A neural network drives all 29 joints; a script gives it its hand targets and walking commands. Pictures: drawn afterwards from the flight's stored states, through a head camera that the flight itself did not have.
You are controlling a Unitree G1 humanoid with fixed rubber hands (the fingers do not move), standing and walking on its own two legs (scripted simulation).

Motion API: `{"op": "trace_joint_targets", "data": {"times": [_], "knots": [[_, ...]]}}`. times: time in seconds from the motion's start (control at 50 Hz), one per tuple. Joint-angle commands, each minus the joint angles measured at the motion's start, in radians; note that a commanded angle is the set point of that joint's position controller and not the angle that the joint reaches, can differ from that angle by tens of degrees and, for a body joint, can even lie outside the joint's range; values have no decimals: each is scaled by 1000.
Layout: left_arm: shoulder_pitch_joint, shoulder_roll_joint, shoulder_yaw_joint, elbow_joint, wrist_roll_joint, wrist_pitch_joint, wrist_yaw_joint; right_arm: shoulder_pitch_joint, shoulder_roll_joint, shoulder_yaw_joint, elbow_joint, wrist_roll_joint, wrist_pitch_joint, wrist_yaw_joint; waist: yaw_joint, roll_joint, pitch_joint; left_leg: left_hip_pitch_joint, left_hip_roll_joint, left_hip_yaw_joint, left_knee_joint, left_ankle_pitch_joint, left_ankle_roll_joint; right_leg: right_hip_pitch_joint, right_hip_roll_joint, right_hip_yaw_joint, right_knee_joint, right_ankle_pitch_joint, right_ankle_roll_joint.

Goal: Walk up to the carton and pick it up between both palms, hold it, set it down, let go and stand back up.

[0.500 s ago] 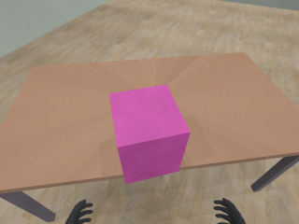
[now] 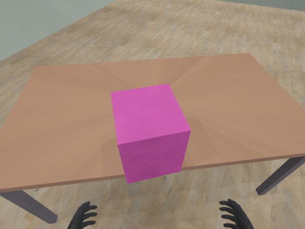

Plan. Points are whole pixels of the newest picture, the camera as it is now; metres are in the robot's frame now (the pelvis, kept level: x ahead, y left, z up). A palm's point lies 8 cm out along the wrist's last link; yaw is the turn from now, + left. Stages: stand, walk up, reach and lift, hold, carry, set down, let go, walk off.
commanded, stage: let go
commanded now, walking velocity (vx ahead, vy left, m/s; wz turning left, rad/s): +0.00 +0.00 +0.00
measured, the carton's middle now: (147, 134) +0.44 +0.03 -0.05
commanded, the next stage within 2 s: stand in 0.08 s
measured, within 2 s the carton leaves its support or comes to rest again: neither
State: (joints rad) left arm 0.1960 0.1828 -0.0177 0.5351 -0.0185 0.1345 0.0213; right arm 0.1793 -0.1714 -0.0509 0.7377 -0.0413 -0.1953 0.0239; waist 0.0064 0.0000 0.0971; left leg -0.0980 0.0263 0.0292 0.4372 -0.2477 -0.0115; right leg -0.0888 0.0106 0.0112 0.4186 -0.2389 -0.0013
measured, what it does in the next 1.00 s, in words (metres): shifts its weight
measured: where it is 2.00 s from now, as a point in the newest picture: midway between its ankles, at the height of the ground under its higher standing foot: outside the picture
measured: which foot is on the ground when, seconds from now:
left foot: down 0.00-1.00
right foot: down 0.00-1.00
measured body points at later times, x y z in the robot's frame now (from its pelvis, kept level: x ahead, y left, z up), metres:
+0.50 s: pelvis -0.02 +0.00 +0.00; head -0.05 +0.01 +0.45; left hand +0.04 +0.25 -0.14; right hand +0.03 -0.25 -0.13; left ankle +0.00 +0.12 -0.74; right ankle +0.00 -0.12 -0.74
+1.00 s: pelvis -0.07 +0.02 -0.01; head -0.09 +0.03 +0.44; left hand -0.07 +0.27 -0.16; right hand -0.06 -0.23 -0.15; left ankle +0.00 +0.12 -0.74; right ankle +0.00 -0.12 -0.74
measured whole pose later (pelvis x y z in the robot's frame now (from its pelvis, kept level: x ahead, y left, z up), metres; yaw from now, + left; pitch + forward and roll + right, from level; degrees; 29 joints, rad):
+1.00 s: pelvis -0.07 +0.02 -0.01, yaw -1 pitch -4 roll +0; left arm 0.40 0.21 -0.01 0.96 0.02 0.00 0.02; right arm 0.40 -0.22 -0.01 0.91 -0.01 0.01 -0.02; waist 0.00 0.00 0.01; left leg -0.28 0.00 0.06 0.54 -0.26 0.02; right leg -0.27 -0.02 0.05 0.52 -0.24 0.03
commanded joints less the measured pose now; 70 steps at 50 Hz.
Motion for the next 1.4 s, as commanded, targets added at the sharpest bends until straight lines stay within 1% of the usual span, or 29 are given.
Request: {"op": "trace_joint_targets", "data": {"times": [0.0, 0.06, 0.08, 0.1, 0.12, 0.2, 0.22, 0.24, 0.3, 0.4, 0.44, 0.54, 0.56, 0.7, 0.78, 0.84, 0.88, 0.92, 0.98, 1.06, 1.1, 1.16, 1.24, 1.26, 1.28, 1.3, 1.32, 1.34, 1.38], "knots": [[-127, 129, 43, -180, -3, -42, 10, -77, -118, -43, -151, -2, -34, -8, -2, 8, -116, -14, -26, 58, -71, 144, -27, -17, 6, -27, -69, 138, -8], [-124, 130, 37, -170, -19, -43, 10, -76, -122, -47, -159, -12, -30, -10, -5, -12, -115, -19, -25, 60, -64, 144, -26, -33, 4, -24, -64, 146, -6], [50, 171, 69, -2, 50, -124, 14, 21, -192, -20, -78, 32, 58, -33, 24, 17, -192, -86, 42, -52, 29, 304, 9, -20, -76, 68, -17, 317, -8], [84, 187, 67, 20, 44, -149, 7, 46, -184, -13, -92, 42, 95, -40, 4, -8, -226, -57, 56, -60, 40, 262, 13, -4, -102, 87, -22, 336, -11], [52, 190, 64, 18, 40, -165, 3, 50, -182, -14, -99, 41, 107, -42, -5, -48, -254, -23, 71, -76, 39, 289, 20, 1, -110, 94, -8, 386, -8], [19, 167, 55, 63, 37, -185, -6, 71, -181, -5, -81, 32, 131, -41, -12, -38, -140, -70, 78, -86, 1, 181, 17, -84, -99, 96, -46, 277, 1], [32, 166, 52, 80, 36, -185, -7, 77, -183, -4, -77, 34, 133, -40, -14, -8, -106, -86, 76, -88, -11, 154, 17, -104, -99, 106, -56, 252, -1], [36, 177, 54, 92, 38, -186, -8, 85, -182, -2, -70, 34, 135, -40, -13, -17, -95, -90, 77, -84, -20, 141, 16, -99, -99, 103, -55, 238, -3], [46, 185, 45, 124, 35, -190, -7, 108, -194, 2, -55, 39, 136, -38, -14, 14, -48, -124, 74, -87, -39, 134, 14, -105, -95, 105, -61, 222, -4], [75, 197, 46, 177, 33, -190, -7, 144, -204, 5, -25, 40, 140, -39, -14, -19, -54, -123, 73, -97, -61, 77, 19, -95, -88, 107, -71, 158, -1], [101, 188, 39, 201, 33, -188, -8, 159, -214, 9, -13, 38, 144, -42, -10, 3, -49, -128, 69, -100, -69, 41, 19, -98, -84, 109, -75, 110, 1], [128, 199, 40, 240, 36, -179, -4, 208, -210, 15, 22, 38, 155, -44, -11, 3, 20, -183, 63, -107, -106, -86, 18, -142, -75, 109, -87, -18, 5], [136, 189, 36, 251, 36, -177, -5, 207, -218, 14, 30, 39, 158, -45, -10, 20, 22, -195, 64, -116, -108, -111, 21, -152, -76, 114, -94, -44, 6], [195, 183, 38, 305, 38, -166, -3, 236, -226, 14, 64, 38, 166, -47, 1, 42, 32, -276, 62, -142, -157, -277, 23, -159, -57, 98, -61, -126, 12], [206, 181, 39, 323, 39, -160, -1, 251, -224, 10, 81, 37, 175, -47, -4, 14, 49, -313, 62, -154, -167, -350, 25, -185, -52, 97, -48, -192, 16], [227, 170, 39, 337, 42, -157, 1, 251, -222, 5, 93, 37, 178, -49, 0, 21, 51, -333, 67, -161, -173, -385, 28, -195, -50, 95, -37, -200, 17], [247, 172, 45, 356, 42, -153, 2, 258, -224, -3, 100, 35, 183, -48, -3, 2, 49, -340, 58, -154, -164, -441, 27, -230, -47, 107, -44, -287, 17], [247, 169, 44, 357, 41, -154, 3, 265, -209, 1, 106, 31, 184, -48, -7, 4, 47, -303, 54, -141, -144, -382, 27, -258, -56, 120, -51, -277, 15], [247, 160, 47, 370, 42, -153, 5, 272, -195, 0, 119, 28, 184, -51, -15, 9, 33, -280, 56, -139, -137, -368, 27, -267, -45, 113, -32, -254, 16], [283, 155, 54, 389, 42, -148, 5, 265, -195, -9, 119, 29, 191, -54, -5, -6, 16, -297, 62, -142, -149, -421, 28, -263, -38, 111, -20, -289, 11], [286, 149, 57, 393, 42, -145, 5, 259, -203, -14, 125, 26, 195, -56, -8, 6, 42, -312, 54, -130, -142, -429, 24, -282, -38, 121, -25, -301, 12], [287, 141, 58, 398, 43, -145, 8, 261, -185, -14, 137, 29, 195, -57, -10, -24, 49, -287, 54, -120, -125, -378, 26, -311, -44, 131, -29, -287, 11], [297, 140, 69, 403, 45, -136, 8, 275, -188, -23, 149, 24, 201, -57, -14, -1, 59, -328, 54, -121, -139, -464, 27, -307, -32, 122, -5, -338, 12], [300, 134, 69, 403, 45, -136, 7, 264, -184, -23, 147, 25, 201, -59, -12, -1, 57, -325, 56, -123, -145, -447, 27, -294, -27, 119, 11, -305, 14], [298, 117, 78, 410, 49, -136, 4, 253, -188, -28, 148, 27, 201, -59, -3, -19, 33, -328, 68, -139, -160, -470, 23, -282, -7, 71, 46, -274, 25], [327, 100, 80, 418, 54, -134, 3, 233, -206, -34, 147, 29, 202, -62, 6, 22, 20, -378, 86, -155, -196, -500, 28, -223, 19, 32, 128, -226, 29], [384, 74, 81, 432, 60, -132, 0, 192, -224, -40, 144, 31, 204, -68, 25, 82, -11, -450, 124, -182, -248, -531, 44, -122, 46, -18, 268, -154, 32], [446, 58, 86, 446, 69, -128, -3, 142, -237, -45, 136, 31, 208, -74, 47, 101, -31, -539, 167, -192, -285, -557, 69, -24, 45, -47, 396, -134, 30], [519, 40, 96, 452, 75, -120, -5, 56, -236, -46, 130, 33, 219, -80, 88, 113, -11, -698, 193, -165, -303, -594, 83, 78, 22, -58, 486, -161, 19]]}}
